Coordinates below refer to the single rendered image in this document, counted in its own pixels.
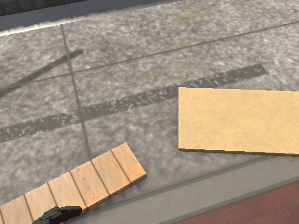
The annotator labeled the left robot hand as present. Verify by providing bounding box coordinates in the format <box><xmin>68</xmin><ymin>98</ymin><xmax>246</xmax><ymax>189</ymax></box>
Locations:
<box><xmin>32</xmin><ymin>205</ymin><xmax>82</xmax><ymax>224</ymax></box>

